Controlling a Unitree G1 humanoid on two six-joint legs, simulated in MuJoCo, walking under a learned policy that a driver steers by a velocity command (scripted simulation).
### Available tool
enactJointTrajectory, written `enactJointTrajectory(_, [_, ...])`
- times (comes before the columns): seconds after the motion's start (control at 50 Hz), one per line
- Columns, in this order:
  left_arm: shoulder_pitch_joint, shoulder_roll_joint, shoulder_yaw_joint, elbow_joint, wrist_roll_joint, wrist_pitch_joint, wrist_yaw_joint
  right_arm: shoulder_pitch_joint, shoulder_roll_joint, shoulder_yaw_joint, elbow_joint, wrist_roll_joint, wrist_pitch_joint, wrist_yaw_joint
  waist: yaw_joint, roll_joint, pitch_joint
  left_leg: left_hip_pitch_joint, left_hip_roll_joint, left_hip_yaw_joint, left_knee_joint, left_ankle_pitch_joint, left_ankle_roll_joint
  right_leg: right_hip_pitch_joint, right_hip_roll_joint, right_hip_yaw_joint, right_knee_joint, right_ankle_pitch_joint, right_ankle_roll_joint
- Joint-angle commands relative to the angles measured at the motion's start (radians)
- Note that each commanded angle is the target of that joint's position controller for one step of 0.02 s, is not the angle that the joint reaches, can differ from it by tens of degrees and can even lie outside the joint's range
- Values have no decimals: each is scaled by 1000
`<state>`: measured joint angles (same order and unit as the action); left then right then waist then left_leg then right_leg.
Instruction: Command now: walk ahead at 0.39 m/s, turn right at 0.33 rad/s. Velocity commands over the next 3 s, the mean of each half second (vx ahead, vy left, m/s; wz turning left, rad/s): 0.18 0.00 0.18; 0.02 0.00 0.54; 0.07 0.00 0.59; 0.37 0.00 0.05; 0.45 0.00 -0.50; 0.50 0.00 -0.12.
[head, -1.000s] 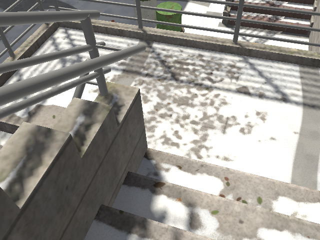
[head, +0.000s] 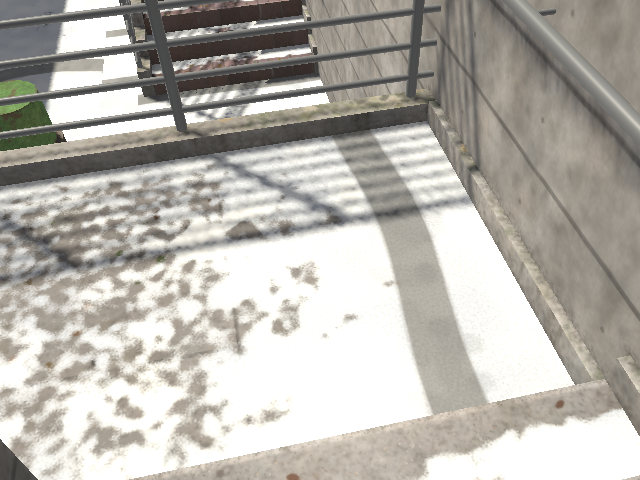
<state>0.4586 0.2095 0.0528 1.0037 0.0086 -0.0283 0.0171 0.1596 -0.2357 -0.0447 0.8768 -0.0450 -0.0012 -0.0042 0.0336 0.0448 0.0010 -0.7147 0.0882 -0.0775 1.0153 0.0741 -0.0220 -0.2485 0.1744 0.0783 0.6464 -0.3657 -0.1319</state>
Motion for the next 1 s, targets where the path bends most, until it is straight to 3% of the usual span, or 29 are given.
enactJointTrajectory(0.02, [32, 89, 17, -46, -5, -24, 26, -26, -73, -29, -43, -8, -6, 16, -14, -87, 88, -79, 11, -32, -199, 261, 9, -17, -257, 357, -99, 46, -171])
enactJointTrajectory(0.06, [11, 77, 1, -54, 5, -32, 22, 1, -56, -31, -30, -13, -13, 30, -21, -101, 76, 28, -19, -9, -225, 322, 34, -91, -242, 323, -26, 96, -146])
enactJointTrajectory(0.1, [24, 75, -11, -59, 6, -40, 26, -63, -56, -27, -50, -11, -17, 33, 18, -89, 78, 74, -55, -3, -272, 338, 42, -110, -237, 286, 41, 140, -120])
enactJointTrajectory(0.18, [57, 87, -27, -49, 31, -28, 52, -134, -21, -5, -72, 26, -45, 42, 98, -100, 145, 157, -93, 3, -578, 320, 40, -76, -216, 191, 176, 242, -80])
enactJointTrajectory(0.22, [61, 79, -34, -31, 33, -18, 65, -58, -29, -5, -54, 43, -47, 44, 105, -129, 141, 286, -45, 2, -686, 336, 53, -82, -232, 189, 271, 349, -80])
enactJointTrajectory(0.24, [67, 80, -37, -17, 39, -10, 73, 14, -42, -11, -27, 50, -47, 38, 77, -116, 128, 355, -22, 5, -739, 351, 69, -80, -239, 187, 351, 361, -78])
enactJointTrajectory(0.26, [65, 81, -38, -17, 32, -5, 75, 130, -50, -15, 14, 44, -49, 31, 31, -65, 104, 477, -34, 43, -843, 395, 77, -83, -208, 126, 479, 361, -62])
enactJointTrajectory(0.28, [47, 91, -39, -14, 31, 0, 69, 291, -74, -26, 82, 38, -42, 26, -34, -9, 38, 654, -41, 89, -879, 437, 71, -128, -178, 68, 665, 305, -52])
enactJointTrajectory(0.3, [82, 94, -24, -25, 21, -11, 44, 373, -126, -36, 112, 43, -33, 28, -49, 90, -43, 872, 1, 31, -737, 621, 60, -285, -94, -31, 909, -47, -13])
enactJointTrajectory(0.32, [171, 53, -20, -47, -28, -18, 48, 465, -188, -45, 115, 37, -21, 30, -42, 233, -228, 1280, 205, -120, -326, 1115, 200, -616, -25, -125, 1370, -641, 65])
enactJointTrajectory(0.34, [104, 106, -28, -96, -37, -13, 59, 442, -192, -47, 76, 72, -8, 32, -90, 164, -332, 1335, 269, -253, -324, 1077, 296, -786, -80, -132, 1542, -586, 89])
enactJointTrajectory(0.36, [-44, 128, -31, -165, -20, -9, 63, 343, -227, -58, 18, 88, 1, 5, -119, 145, -314, 1230, 332, -367, -472, 677, 426, -907, -99, -137, 1549, -454, 115])
enactJointTrajectory(0.38, [-169, 111, -36, -192, 11, 3, 62, 250, -176, -45, -12, 82, 13, -23, -120, 47, -253, 1059, 296, -401, -581, 307, 432, -918, -138, -109, 1466, -357, 132])
enactJointTrajectory(0.4, [-234, 116, -36, -210, 32, 24, 54, 227, -142, -24, -29, 48, 19, -29, -105, -36, -161, 806, 262, -382, -631, 126, 412, -819, -174, -44, 1360, -228, 120])
enactJointTrajectory(0.42, [-255, 91, -39, -217, 44, 52, 49, 219, -128, -16, -38, 16, 18, -24, -89, -24, -111, 624, 219, -388, -651, 59, 402, -751, -164, -59, 1320, -204, 113])
enactJointTrajectory(0.44, [-272, 71, -43, -226, 51, 78, 49, 225, -126, -10, -47, 11, 13, -18, -74, -19, -69, 515, 183, -377, -651, 60, 388, -736, -143, -77, 1336, -182, 108])
enactJointTrajectory(0.46, [-267, 60, -42, -240, 47, 84, 49, 205, -104, 4, -46, 28, -4, -21, -27, -63, -45, 439, 105, -324, -613, 6, 335, -742, -155, -41, 1217, 2, 113])
enactJointTrajectory(0.48, [-282, 31, -51, -243, 51, 89, 53, 194, -97, 12, -65, 37, -16, -26, -34, -21, -62, 409, 78, -323, -583, 92, 318, -757, -128, -64, 1246, 42, 121])
enactJointTrajectory(0.5, [-343, -1, -66, -289, 46, 95, 49, 195, -86, 23, -71, 51, -21, -39, -28, -13, -44, 368, 47, -319, -563, 90, 302, -795, -117, -64, 1164, 126, 144])
enactJointTrajectory(0.56, [-413, -13, -71, -346, 47, 115, 44, 211, -84, 40, -120, 47, -7, -59, -53, 32, -107, 445, 17, -387, -525, 24, 240, -881, -88, -67, 1132, 165, 208])
enactJointTrajectory(0.6, [-468, -17, -71, -389, 48, 129, 45, 231, -94, 50, -135, 29, 10, -66, -65, 45, -114, 485, 18, -459, -527, -23, 212, -938, -80, -43, 1169, 127, 249])
enactJointTrajectory(0.64, [-509, -23, -75, -422, 41, 134, 48, 229, -101, 48, -157, 24, 20, -72, -78, 56, -95, 492, 1, -479, -540, -88, 197, -955, -69, -39, 1183, 117, 272])
enactJointTrajectory(0.68, [-535, -17, -73, -441, 43, 136, 47, 233, -88, 48, -187, 33, 23, -77, -88, 59, -85, 507, -4, -505, -554, -188, 206, -943, -69, -29, 1175, 125, 286])
enactJointTrajectory(0.82, [-660, -14, -81, -557, 38, 132, 36, 239, -114, 15, -251, 21, 34, -86, -144, 55, -64, 640, -34, -584, -601, -342, 262, -886, -72, -6, 975, 71, 266])
enactJointTrajectory(0.9, [-671, 0, -92, -585, 28, 110, 18, 177, -142, -9, -284, 15, 49, -71, -143, 82, -58, 552, -58, -586, -705, -499, 279, -596, -79, -1, 617, 62, 230])
enactJointTrajectory(0.96, [-598, 26, -91, -584, 2, 90, 12, 108, -172, -31, -302, 12, 61, -36, -123, 117, -44, 431, -62, -593, -766, -532, 264, -296, -94, 16, 315, 1, 171])
enactJointTrajectory(1.0, [-469, 53, -73, -544, -26, 84, 3, 67, -184, -39, -315, 7, 69, -6, -71, 126, -25, 279, -76, -592, -787, -615, 222, -25, -80, 3, 104, -3, 132])
